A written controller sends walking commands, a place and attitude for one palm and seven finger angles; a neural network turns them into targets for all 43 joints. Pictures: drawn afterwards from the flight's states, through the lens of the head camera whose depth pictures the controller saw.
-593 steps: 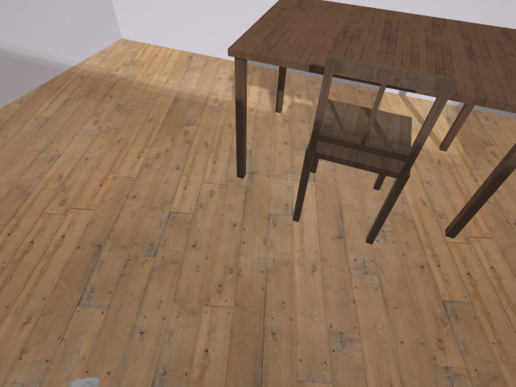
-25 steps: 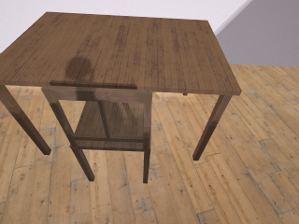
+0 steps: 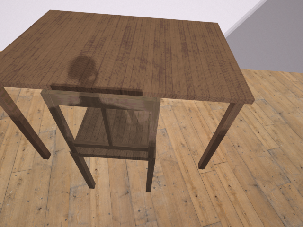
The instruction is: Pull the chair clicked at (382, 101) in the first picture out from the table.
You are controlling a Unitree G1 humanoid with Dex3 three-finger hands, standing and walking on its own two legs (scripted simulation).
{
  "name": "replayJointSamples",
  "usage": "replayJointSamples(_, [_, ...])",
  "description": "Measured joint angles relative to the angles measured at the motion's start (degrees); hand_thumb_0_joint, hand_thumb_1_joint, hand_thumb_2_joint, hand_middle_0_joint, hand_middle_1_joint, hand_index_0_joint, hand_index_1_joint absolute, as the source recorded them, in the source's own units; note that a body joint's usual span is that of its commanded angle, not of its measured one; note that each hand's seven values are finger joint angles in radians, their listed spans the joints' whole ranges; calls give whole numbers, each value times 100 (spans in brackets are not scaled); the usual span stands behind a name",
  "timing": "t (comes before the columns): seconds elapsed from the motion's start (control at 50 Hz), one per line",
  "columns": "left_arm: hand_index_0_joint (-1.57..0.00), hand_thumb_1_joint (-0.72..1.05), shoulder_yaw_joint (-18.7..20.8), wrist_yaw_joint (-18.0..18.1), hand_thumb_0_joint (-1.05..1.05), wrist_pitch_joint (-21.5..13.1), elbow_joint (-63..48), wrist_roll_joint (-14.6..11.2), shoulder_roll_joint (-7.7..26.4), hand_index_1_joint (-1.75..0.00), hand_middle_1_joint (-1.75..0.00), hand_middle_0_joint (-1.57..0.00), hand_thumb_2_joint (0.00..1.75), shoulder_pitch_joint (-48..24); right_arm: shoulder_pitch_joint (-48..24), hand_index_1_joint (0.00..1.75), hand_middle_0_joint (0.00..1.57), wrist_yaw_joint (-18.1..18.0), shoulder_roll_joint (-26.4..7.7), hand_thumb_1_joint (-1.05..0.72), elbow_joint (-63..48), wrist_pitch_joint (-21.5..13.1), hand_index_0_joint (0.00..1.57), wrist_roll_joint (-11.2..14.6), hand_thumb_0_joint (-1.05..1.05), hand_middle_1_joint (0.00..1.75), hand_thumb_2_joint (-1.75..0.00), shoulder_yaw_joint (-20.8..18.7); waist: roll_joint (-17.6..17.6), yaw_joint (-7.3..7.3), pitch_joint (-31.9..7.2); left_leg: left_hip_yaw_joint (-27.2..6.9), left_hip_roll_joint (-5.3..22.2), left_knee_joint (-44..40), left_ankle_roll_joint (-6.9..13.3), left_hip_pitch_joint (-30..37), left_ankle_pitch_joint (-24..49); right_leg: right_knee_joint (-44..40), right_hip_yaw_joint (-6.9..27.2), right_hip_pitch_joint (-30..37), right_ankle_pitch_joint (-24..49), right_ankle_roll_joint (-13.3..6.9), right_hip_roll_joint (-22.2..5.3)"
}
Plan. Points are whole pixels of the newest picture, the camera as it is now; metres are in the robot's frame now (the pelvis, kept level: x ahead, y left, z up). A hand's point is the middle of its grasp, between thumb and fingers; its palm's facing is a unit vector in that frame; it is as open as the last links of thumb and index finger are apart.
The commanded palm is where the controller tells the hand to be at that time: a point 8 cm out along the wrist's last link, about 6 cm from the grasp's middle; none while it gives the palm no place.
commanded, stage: come to a stop and stand still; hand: left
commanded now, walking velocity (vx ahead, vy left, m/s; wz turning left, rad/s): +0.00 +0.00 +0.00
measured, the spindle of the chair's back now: (107, 127) +0.47 +0.21 -0.10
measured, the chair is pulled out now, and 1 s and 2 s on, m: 0.00 0.00 0.00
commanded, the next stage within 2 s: look again from close up in 0.98 s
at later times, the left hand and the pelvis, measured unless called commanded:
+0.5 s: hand out of the picture +0.10 +0.18 -0.17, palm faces +0.04 -0.98 -0.21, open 7.3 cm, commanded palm none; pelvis +0.03 +0.01 +0.00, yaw -1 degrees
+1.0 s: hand out of the picture -0.03 +0.16 -0.16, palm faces +0.04 -0.99 -0.16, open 7.3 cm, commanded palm none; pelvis +0.00 +0.00 +0.02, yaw -1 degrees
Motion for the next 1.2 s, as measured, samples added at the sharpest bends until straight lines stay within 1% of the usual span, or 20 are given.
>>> replayJointSamples(0.02, [-20, 91, 11, -1, 0, 12, 27, 0, 12, -30, -30, -20, 90, 31, -12, 30, 20, -6, 8, -91, 0, -42, 20, 2, 1, 30, -90, 5, -75, 7, 11, 53, -48, -41, -27, 76, -25, 88, 55, -3, -75, -12, -45])
replayJointSamples(0.06, [-20, 91, -2, -1, 0, 68, 110, 5, 17, -30, -30, -20, 90, 49, -26, 30, 20, -48, 10, -91, -20, -178, 20, -6, 1, 30, -90, 16, -119, -15, 36, 159, -82, -109, 42, 237, -88, 597, 47, -163, -222, -170, -78])
replayJointSamples(0.1, [-20, 91, -27, 23, 0, 141, 172, 2, 33, -30, -30, -20, 90, -38, -16, 30, 20, -120, 42, -91, -47, -253, 20, -37, 1, 30, -90, 55, -84, -111, 79, 212, -59, -251, 105, 417, -95, 1324, -67, -440, -732, -285, -11])
replayJointSamples(0.12, [-20, 91, -30, 33, 0, 163, 169, -6, 53, -30, -30, -20, 90, -130, -1, 30, 20, -144, 72, -91, -55, -262, 20, -53, 1, 30, -90, 81, -69, -166, 119, 207, -55, -344, 109, 500, -68, 1469, -147, -546, -838, -316, 14])
replayJointSamples(0.14, [-20, 91, -30, 39, 0, 171, 143, -18, 75, -30, -30, -20, 90, -252, 15, 30, 20, -163, 108, -91, -52, -254, 20, -60, 1, 30, -90, 106, -55, -210, 173, 187, -62, -432, 100, 572, -28, 1385, -229, -601, -785, -329, 26])
replayJointSamples(0.16, [-19, 91, -29, 41, 0, 159, 89, -33, 100, -30, -30, -20, 90, -390, 30, 30, 20, -179, 147, -91, -33, -235, 20, -52, 1, 30, -90, 132, -43, -234, 241, 156, -76, -482, 87, 623, 15, 1067, -294, -587, -544, -326, 40])
replayJointSamples(0.18, [-19, 91, -33, 41, 0, 121, 7, -46, 130, -30, -30, -20, 90, -524, 50, 30, 20, -187, 189, -91, -9, -206, 20, -28, 1, 30, -90, 154, -41, -233, 313, 124, -101, -459, 75, 641, 46, 582, -332, -511, -35, -317, 53])
replayJointSamples(0.2, [-19, 91, -45, 45, 0, 56, -93, -56, 175, -30, -30, -20, 90, -624, 86, 30, 20, -182, 235, -90, 10, -172, 20, 6, 1, 30, -90, 168, -83, -221, 360, 105, -164, -354, 59, 621, 53, 166, -304, -423, 773, -330, 27])
replayJointSamples(0.22, [-20, 92, -55, 83, 1, 7, -138, -48, 202, -30, -30, -20, 90, -720, 108, 30, 20, -171, 250, -90, 46, -128, 20, 46, 1, 30, -90, 161, -57, -205, 377, 69, -181, -217, 40, 587, 19, 110, -315, -366, 884, -314, 8])
replayJointSamples(0.26, [-20, 93, -72, 119, 1, -13, -167, -74, 227, -30, -30, -20, 90, -876, 77, 30, 20, -162, 225, -90, 117, -15, 20, 97, 1, 30, -90, 91, 106, -221, 331, -16, -136, -103, 21, 535, -59, 139, -407, -318, 469, -280, 30])
replayJointSamples(0.3, [-20, 93, -83, 143, 1, -6, -222, -83, 249, -30, -30, -20, 90, -1010, -32, 30, 20, -171, 205, -90, 116, 73, 20, 115, 1, 30, -90, 27, 174, -257, 282, 4, -115, -185, -9, 495, -43, 108, -458, -351, 301, -258, 20])
replayJointSamples(0.38, [-19, 93, -69, 173, 1, 73, -333, -97, 268, -30, -30, -19, 90, -1272, -330, 30, 20, -176, 174, -90, -12, 59, 20, 89, 1, 30, -90, -44, 139, -229, 299, 93, -145, -640, 11, 574, -4, 57, -413, -494, 418, -223, 1])
replayJointSamples(0.46, [-19, 92, -59, 165, 0, 152, -444, -68, 236, -30, -30, -19, 90, -1412, -631, 30, 20, -192, 103, -91, -195, 38, 20, 38, 1, 30, -90, -78, 89, -171, 396, 220, -171, -710, 46, 584, 130, 16, -286, -546, 597, -228, 14])
replayJointSamples(0.52, [-19, 92, -73, 149, 0, 184, -459, -44, 191, -30, -30, -19, 90, -1412, -752, 30, 20, -198, -27, -92, -221, 61, 20, 19, 2, 30, -90, -101, 90, -137, 393, 290, -165, -695, 53, 602, 124, -78, -218, -502, 596, -199, 43])
replayJointSamples(0.62, [-20, 93, -88, 152, -1, 162, -351, -49, 216, -30, -30, -20, 90, -1337, -830, 30, 20, -154, -127, -92, -215, 45, 20, 28, 2, 30, -90, -82, 86, -145, 324, 306, -119, -831, 27, 697, 250, -320, -221, -363, 796, -234, 105])
replayJointSamples(0.8, [-20, 93, -181, 93, 0, 147, -69, -52, 287, -30, -30, -20, 90, -994, -633, 30, 20, -70, -82, -91, -39, 36, 20, 29, 1, 30, -90, 52, 86, -75, 224, 274, -59, -1184, -11, 817, 541, -888, -282, -121, 1171, -281, 188])
replayJointSamples(1.0, [-20, 92, -258, 79, 0, 127, 192, -63, 85, -30, -30, -20, 90, -512, -233, 30, 20, -44, 84, -91, 140, 51, 20, 46, 1, 30, -90, 129, 59, -58, 245, 252, -56, -1283, -11, 775, 655, -1122, -308, -88, 1343, -288, 199])
replayJointSamples(1.1, [-20, 91, -306, 127, 0, 72, 260, -56, -29, -30, -30, -20, 90, -401, -88, 30, 20, -43, 149, -90, 160, 44, 20, 56, 1, 30, -90, 148, 36, -54, 245, 254, -56, -1166, -2, 665, 618, -1061, -304, -175, 1340, -278, 190])
replayJointSamples(1.14, [-20, 91, -357, 165, 0, 34, 269, -56, -80, -30, -30, -20, 90, -402, -51, 30, 20, -50, 114, -90, -15, 35, 20, 65, 1, 30, -90, 119, 86, -78, 258, 261, -75, -864, 12, 479, 484, -802, -287, -350, 1250, -269, 150])
replayJointSamples(1.2, [-20, 91, -382, 117, 0, 83, 305, -49, -123, -30, -30, -20, 90, -398, 40, 30, 20, -79, 34, -90, -260, -6, 20, 56, 1, 30, -90, 89, 239, -134, 164, 256, -125, -617, 62, 396, 333, -508, -270, -456, 1079, -241, 82])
